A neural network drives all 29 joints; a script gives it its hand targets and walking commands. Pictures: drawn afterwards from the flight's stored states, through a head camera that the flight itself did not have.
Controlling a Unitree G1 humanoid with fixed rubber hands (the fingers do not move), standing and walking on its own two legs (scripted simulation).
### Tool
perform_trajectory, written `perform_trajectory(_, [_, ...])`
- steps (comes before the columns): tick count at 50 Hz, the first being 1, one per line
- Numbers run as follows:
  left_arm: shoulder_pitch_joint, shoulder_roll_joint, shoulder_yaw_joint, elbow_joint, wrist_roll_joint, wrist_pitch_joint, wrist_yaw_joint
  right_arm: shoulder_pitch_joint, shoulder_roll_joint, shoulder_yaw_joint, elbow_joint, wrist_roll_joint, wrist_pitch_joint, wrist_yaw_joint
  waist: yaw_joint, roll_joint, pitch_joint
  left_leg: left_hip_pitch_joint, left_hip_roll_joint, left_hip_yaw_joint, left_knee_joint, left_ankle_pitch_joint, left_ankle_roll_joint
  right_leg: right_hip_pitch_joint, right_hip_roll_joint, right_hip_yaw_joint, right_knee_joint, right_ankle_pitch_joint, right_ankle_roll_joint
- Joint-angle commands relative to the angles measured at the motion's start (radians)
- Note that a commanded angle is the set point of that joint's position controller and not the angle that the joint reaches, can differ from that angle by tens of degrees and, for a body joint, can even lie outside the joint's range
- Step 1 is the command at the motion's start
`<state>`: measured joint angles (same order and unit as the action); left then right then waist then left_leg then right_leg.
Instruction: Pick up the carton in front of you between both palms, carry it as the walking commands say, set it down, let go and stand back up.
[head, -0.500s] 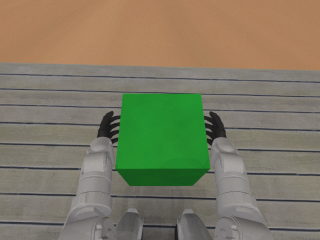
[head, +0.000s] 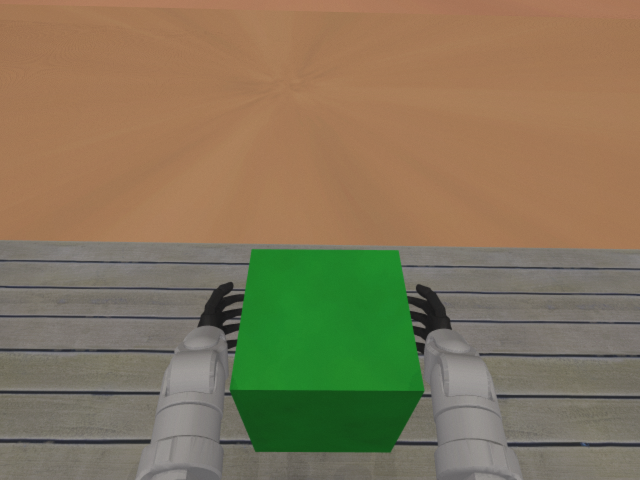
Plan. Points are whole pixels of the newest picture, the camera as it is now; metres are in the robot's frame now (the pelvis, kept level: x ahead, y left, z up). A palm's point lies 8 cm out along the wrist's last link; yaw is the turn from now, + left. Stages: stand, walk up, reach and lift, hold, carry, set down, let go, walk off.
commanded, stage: reach and lift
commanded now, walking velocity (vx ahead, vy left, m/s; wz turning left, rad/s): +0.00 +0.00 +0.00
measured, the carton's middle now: (324, 355) +0.31 +0.00 -0.05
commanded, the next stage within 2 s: hold in 0.94 s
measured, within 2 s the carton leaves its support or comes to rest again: neither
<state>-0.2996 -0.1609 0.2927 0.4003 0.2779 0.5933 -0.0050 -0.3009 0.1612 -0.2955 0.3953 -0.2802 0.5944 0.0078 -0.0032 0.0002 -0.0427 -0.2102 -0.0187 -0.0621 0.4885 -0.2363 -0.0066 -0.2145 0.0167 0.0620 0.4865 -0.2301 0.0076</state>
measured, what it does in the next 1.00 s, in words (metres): stands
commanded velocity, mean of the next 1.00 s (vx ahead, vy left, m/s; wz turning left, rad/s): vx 0.00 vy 0.00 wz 0.00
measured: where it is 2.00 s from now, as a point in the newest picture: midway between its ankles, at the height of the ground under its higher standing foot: outside the picture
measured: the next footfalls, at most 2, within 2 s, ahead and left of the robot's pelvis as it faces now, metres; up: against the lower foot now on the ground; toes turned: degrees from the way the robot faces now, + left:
none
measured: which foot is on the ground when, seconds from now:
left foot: down 0.00-1.00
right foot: down 0.00-1.00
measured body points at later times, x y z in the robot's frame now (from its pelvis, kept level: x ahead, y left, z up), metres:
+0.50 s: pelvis +0.00 +0.00 +0.00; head -0.02 +0.00 +0.45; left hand +0.31 +0.15 +0.03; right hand +0.31 -0.15 +0.03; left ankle +0.02 +0.12 -0.74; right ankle +0.02 -0.13 -0.74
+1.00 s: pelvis +0.01 +0.00 +0.01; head -0.02 +0.00 +0.46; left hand +0.31 +0.15 +0.04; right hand +0.31 -0.15 +0.04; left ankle +0.02 +0.12 -0.74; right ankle +0.02 -0.13 -0.74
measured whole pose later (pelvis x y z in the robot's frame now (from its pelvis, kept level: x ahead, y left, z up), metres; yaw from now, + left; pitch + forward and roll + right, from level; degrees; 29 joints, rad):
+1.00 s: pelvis +0.01 +0.00 +0.01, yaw +0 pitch -6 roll +0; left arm -0.26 -0.15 0.22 0.25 0.27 0.70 -0.01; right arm -0.26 0.15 -0.22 0.24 -0.27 0.70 0.01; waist 0.00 0.00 0.04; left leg -0.06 -0.01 -0.07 0.37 -0.20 -0.01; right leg -0.07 0.01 0.06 0.37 -0.19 0.01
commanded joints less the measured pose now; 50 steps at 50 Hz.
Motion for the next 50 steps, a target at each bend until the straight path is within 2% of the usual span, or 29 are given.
perform_trajectory(1, [-0.502, -0.935, -0.477, 0.046, -0.167, -0.002, -0.239, -0.503, 0.932, 0.482, 0.057, 0.172, -0.001, 0.242, 0.005, 0.006, -0.092, 0.032, -0.066, -0.012, -0.104, 0.004, 0.013, 0.043, 0.068, 0.008, -0.098, 0.000, -0.025])
perform_trajectory(9, [-0.618, -0.964, -0.515, 0.013, -0.190, -0.015, -0.251, -0.611, 0.966, 0.513, 0.019, 0.187, -0.014, 0.250, 0.003, 0.001, -0.190, 0.081, -0.066, -0.002, -0.092, 0.022, 0.014, 0.091, 0.067, 0.003, -0.089, 0.019, -0.023])
perform_trajectory(16, [-0.575, -0.942, -0.518, -0.003, -0.185, -0.004, -0.245, -0.571, 0.947, 0.519, 0.002, 0.184, -0.004, 0.241, 0.003, -0.001, -0.198, 0.107, -0.070, 0.000, -0.109, 0.074, 0.011, 0.126, 0.070, 0.003, -0.105, 0.076, -0.017])
perform_trajectory(31, [-0.437, -0.915, -0.562, -0.122, -0.214, 0.030, -0.231, -0.429, 0.921, 0.563, -0.112, 0.215, 0.029, 0.226, 0.004, 0.001, -0.204, 0.178, -0.077, -0.011, -0.139, 0.251, -0.001, 0.203, 0.077, 0.014, -0.137, 0.255, -0.010])
perform_trajectory(38, [-0.413, -0.908, -0.578, -0.160, -0.226, 0.047, -0.228, -0.404, 0.912, 0.578, -0.152, 0.227, 0.045, 0.222, 0.003, 0.002, -0.193, 0.190, -0.077, -0.015, -0.148, 0.270, -0.003, 0.214, 0.078, 0.015, -0.146, 0.273, -0.008])
perform_trajectory(46, [-0.425, -0.903, -0.581, -0.174, -0.230, 0.065, -0.226, -0.418, 0.903, 0.582, -0.169, 0.232, 0.064, 0.222, 0.003, 0.002, -0.176, 0.187, -0.076, -0.014, -0.155, 0.235, -0.002, 0.212, 0.077, 0.012, -0.152, 0.236, -0.008])
perform_trajectory(50, [-0.415, -0.911, -0.634, -0.238, -0.262, 0.084, -0.222, -0.408, 0.913, 0.636, -0.234, 0.264, 0.082, 0.220, 0.004, 0.003, -0.218, 0.218, -0.074, -0.017, -0.158, 0.286, -0.005, 0.240, 0.079, 0.013, -0.157, 0.281, -0.006])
